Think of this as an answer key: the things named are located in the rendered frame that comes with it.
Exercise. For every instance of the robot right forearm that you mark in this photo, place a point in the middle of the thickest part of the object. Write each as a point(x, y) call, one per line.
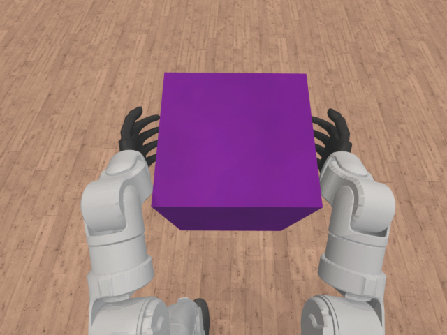
point(362, 211)

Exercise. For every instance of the robot left thigh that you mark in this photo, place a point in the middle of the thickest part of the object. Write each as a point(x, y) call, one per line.
point(185, 319)

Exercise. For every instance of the robot left foot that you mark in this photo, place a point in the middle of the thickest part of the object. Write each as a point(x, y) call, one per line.
point(205, 312)

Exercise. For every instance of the robot left upper arm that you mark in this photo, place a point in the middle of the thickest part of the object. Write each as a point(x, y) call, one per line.
point(133, 316)

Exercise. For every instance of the robot right upper arm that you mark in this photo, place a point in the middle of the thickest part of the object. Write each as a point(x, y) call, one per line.
point(331, 315)

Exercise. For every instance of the carton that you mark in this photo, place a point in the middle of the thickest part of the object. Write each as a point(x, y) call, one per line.
point(236, 152)

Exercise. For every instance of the left robot hand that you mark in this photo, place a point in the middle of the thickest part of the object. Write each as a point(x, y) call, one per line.
point(132, 140)

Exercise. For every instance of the right robot hand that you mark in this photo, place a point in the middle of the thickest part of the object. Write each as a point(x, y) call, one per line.
point(338, 140)

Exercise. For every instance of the robot left forearm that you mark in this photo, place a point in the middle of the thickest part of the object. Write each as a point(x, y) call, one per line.
point(112, 211)

